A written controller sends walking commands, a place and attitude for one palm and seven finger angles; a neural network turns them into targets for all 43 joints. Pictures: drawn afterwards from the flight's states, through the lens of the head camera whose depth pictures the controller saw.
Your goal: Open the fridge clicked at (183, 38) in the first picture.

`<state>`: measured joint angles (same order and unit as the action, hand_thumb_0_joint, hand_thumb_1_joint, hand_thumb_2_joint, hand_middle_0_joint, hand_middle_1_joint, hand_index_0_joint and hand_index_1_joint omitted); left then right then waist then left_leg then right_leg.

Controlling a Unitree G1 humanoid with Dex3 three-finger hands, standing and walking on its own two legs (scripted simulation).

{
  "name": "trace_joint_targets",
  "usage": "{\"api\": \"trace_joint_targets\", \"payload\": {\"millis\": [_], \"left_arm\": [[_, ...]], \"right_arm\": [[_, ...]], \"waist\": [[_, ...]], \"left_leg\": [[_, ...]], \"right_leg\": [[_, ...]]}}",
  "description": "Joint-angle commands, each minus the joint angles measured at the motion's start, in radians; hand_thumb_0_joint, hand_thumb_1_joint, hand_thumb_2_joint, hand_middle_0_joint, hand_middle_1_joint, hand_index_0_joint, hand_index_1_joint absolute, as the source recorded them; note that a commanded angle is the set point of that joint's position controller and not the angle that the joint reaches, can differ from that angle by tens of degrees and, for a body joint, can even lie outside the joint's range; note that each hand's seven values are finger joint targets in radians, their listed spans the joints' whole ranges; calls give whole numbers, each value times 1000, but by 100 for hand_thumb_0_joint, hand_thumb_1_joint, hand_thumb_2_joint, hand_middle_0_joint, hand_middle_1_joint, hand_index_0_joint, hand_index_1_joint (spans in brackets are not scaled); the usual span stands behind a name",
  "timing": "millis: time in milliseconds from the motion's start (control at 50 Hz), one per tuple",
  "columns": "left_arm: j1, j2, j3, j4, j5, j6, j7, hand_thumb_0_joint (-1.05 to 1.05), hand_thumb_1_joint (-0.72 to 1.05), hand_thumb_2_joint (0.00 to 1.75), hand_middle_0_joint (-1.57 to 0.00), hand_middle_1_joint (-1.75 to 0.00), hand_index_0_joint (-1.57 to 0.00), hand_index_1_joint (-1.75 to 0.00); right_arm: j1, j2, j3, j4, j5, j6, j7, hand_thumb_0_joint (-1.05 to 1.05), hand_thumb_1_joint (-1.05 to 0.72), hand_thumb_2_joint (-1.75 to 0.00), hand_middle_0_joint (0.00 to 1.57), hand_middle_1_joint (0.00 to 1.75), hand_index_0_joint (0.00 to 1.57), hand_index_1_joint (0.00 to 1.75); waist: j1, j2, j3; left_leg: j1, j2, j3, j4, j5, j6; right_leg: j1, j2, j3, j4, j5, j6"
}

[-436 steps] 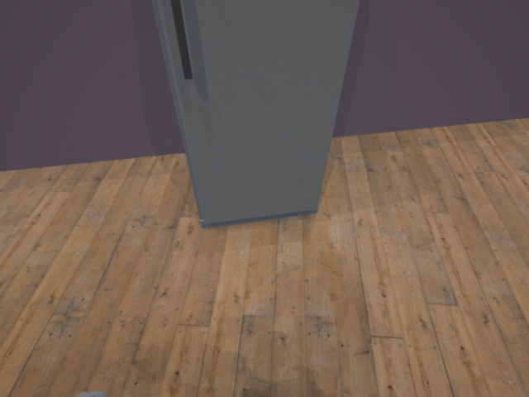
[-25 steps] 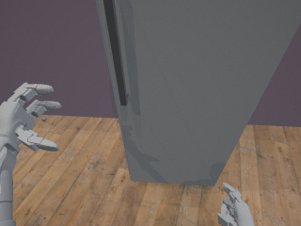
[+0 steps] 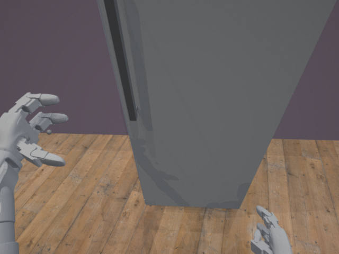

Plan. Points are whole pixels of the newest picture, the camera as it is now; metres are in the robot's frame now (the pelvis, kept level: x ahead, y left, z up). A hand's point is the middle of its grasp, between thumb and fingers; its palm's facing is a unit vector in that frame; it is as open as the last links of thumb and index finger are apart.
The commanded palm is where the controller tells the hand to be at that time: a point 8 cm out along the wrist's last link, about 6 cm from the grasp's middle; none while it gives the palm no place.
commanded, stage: raise the hand to about handle height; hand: left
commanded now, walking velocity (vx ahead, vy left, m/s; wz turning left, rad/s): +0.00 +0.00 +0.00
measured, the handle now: (123, 55) +0.52 +0.18 +0.25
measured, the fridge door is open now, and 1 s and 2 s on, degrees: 0 0 0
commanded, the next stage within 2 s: move the hooked fingers beside the handle in 0.04 s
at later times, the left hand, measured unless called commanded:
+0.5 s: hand (64, 121) +0.32 +0.27 +0.19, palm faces +0.11 -0.99 -0.03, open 14.0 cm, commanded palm +0.29 +0.31 +0.19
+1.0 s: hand (86, 104) +0.39 +0.25 +0.18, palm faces +0.08 -1.00 -0.02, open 14.0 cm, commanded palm +0.36 +0.30 +0.19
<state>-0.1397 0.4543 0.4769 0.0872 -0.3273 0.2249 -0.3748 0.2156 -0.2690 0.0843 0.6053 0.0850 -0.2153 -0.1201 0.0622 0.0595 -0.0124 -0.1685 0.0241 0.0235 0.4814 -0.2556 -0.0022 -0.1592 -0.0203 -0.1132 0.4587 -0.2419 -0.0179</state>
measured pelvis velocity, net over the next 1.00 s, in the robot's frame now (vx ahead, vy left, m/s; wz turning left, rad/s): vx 0.01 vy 0.01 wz -0.02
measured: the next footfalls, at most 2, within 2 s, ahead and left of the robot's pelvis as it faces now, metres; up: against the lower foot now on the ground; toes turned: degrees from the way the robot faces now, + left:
none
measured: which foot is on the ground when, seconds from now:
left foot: down 0.00-1.00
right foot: down 0.00-1.00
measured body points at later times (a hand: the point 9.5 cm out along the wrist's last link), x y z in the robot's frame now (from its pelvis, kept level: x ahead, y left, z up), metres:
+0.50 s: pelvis +0.00 +0.00 +0.00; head -0.02 -0.02 +0.45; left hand +0.31 +0.32 +0.19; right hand +0.18 -0.23 -0.07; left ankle +0.01 +0.12 -0.74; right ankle +0.01 -0.11 -0.74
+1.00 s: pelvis +0.01 +0.01 +0.00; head +0.01 -0.01 +0.45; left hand +0.38 +0.30 +0.19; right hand +0.15 -0.24 -0.09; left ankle +0.01 +0.12 -0.74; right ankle +0.01 -0.11 -0.74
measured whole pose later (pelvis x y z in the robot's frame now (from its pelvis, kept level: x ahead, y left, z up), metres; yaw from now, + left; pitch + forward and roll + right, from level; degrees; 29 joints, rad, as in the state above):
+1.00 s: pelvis +0.01 +0.01 +0.00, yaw -1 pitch +1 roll +0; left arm -0.47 0.45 0.39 0.45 -0.24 0.16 -0.30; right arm 0.27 -0.27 0.07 0.62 0.08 -0.15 -0.11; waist 0.01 0.04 -0.02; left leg -0.22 0.02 0.05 0.47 -0.26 0.01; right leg -0.23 -0.02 -0.09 0.46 -0.24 -0.01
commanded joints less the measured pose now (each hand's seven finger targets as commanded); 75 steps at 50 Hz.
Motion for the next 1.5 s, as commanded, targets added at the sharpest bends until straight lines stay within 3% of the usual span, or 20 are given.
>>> {"api": "trace_joint_targets", "payload": {"millis": [0,120,260,360,440,460,520,560,640,680,740,820,840,960,1020,1120,1320,1360,1400,1480], "left_arm": [[-295,274,84,-197,-24,-48,-8,0,-50,30,-30,-120,-30,-120],[-284,287,107,-187,-30,-55,-5,0,-50,30,-30,-120,-30,-120],[-440,258,24,-132,-3,-67,7,0,-50,30,-30,-120,-30,-120],[-485,313,56,-56,15,-77,20,0,-50,30,-30,-120,-30,-120],[-569,280,13,-13,25,-89,24,0,-50,30,-30,-120,-30,-120],[-545,311,47,1,22,-94,28,0,-50,30,-30,-120,-30,-120],[-548,288,29,-10,29,-102,26,0,-50,30,-30,-120,-30,-120],[-545,294,31,47,28,-99,30,0,-50,30,-30,-120,-30,-120],[-626,280,-1,72,45,-90,48,0,-50,30,-30,-120,-30,-120],[-665,286,-7,85,52,-98,59,0,-50,30,-30,-120,-30,-120],[-713,289,-10,82,64,-120,76,0,-50,30,-30,-120,-30,-120],[-690,293,7,131,65,-132,80,0,-50,30,-30,-120,-30,-120],[-706,303,8,135,70,-133,79,0,-50,30,-30,-120,-30,-120],[-727,249,-46,155,72,-126,81,0,-50,30,-30,-120,-30,-120],[-738,285,-8,157,79,-133,92,0,-50,30,-30,-120,-30,-120],[-777,299,-2,183,86,-145,97,0,-50,30,-30,-120,-30,-120],[-943,233,-100,300,103,-163,109,0,-50,30,-30,-120,-30,-120],[-975,246,-96,338,110,-178,121,0,-50,30,-30,-120,-30,-120],[-992,270,-77,344,119,-194,128,0,-50,30,-30,-120,-30,-120],[-989,298,-51,426,128,-227,131,0,-50,30,-30,-120,-30,-120]], "right_arm": [[-145,-107,-50,-168,7,-62,-3,0,-90,-90,20,30,20,30],[-145,-103,-50,-170,5,-59,0,0,-90,-90,20,30,20,30],[-137,-105,-50,-153,10,-54,-12,0,-90,-90,20,30,20,30],[-126,-113,-52,-144,7,-46,-15,0,-90,-90,20,30,20,30],[-123,-109,-49,-150,9,-44,-16,0,-90,-90,20,30,20,30],[-117,-112,-53,-151,6,-43,-12,0,-90,-90,20,30,20,30],[-118,-107,-52,-162,6,-40,-7,0,-90,-90,20,30,20,30],[-99,-117,-56,-151,8,-34,-6,0,-90,-90,20,30,20,30],[-87,-121,-59,-148,10,-28,-10,0,-90,-90,20,30,20,30],[-79,-124,-60,-144,9,-22,-10,0,-90,-90,20,30,20,30],[-64,-121,-64,-138,5,-21,-11,0,-90,-90,20,30,20,30],[-48,-123,-65,-131,2,-13,-5,0,-90,-90,20,30,20,30],[-45,-125,-66,-129,2,-9,-5,0,-90,-90,20,30,20,30],[-32,-125,-71,-135,5,8,4,0,-90,-90,20,30,20,30],[-26,-125,-75,-134,1,15,6,0,-90,-90,20,30,20,30],[-9,-129,-79,-125,0,30,7,0,-90,-90,20,30,20,30],[11,-134,-80,-98,3,49,1,0,-90,-90,20,30,20,30],[31,-139,-82,-89,-2,55,1,0,-90,-90,20,30,20,30],[34,-138,-82,-91,-4,57,4,0,-90,-90,20,30,20,30],[57,-141,-85,-81,-7,66,10,0,-90,-90,20,30,20,30]], "waist": [[-9,-5,-161],[-4,-6,-172],[-33,16,-135],[-26,-5,-171],[-37,35,-185],[-24,-9,-196],[-23,48,-228],[-29,-31,-194],[-44,24,-197],[-51,-19,-203],[-51,31,-245],[-44,-9,-270],[-45,12,-268],[-54,-9,-262],[-46,4,-292],[-56,-4,-296],[-95,5,-262],[-96,-33,-275],[-87,13,-316],[-82,-15,-316]], "left_leg": [[53,-35,-42,-64,158,32],[53,-36,-39,-58,172,32],[56,-34,-42,-62,114,32],[45,-34,-42,-61,127,33],[48,-37,-44,-65,121,31],[39,-32,-46,-61,141,33],[55,-34,-36,-62,173,31],[30,-28,-40,-66,160,32],[40,-28,-42,-69,134,31],[33,-24,-41,-70,138,34],[61,-24,-46,-67,168,31],[55,-24,-38,-61,226,34],[57,-23,-36,-62,236,32],[55,-19,-33,-55,261,33],[63,-20,-33,-53,280,32],[60,-19,-29,-48,306,33],[52,-19,-38,-44,228,34],[44,-19,-39,-41,234,36],[51,-22,-38,-38,252,35],[32,-18,-33,-35,270,37]], "right_leg": [[14,16,54,-68,170,4],[15,17,53,-62,192,6],[-34,17,61,-81,113,5],[-6,12,66,-77,126,4],[-16,10,63,-69,127,0],[8,12,65,-67,147,-1],[16,9,64,-53,192,-4],[2,15,57,-61,174,-1],[-34,15,60,-62,140,-3],[-25,14,61,-65,142,-1],[-19,16,61,-55,168,-8],[15,15,61,-44,245,-7],[11,15,61,-41,254,-9],[2,18,57,-38,275,-9],[14,17,61,-32,298,-10],[18,18,62,-27,331,-10],[-53,19,63,-40,246,-11],[-42,19,61,-40,246,-11],[-24,16,69,-30,270,-13],[-7,17,71,-25,299,-12]]}}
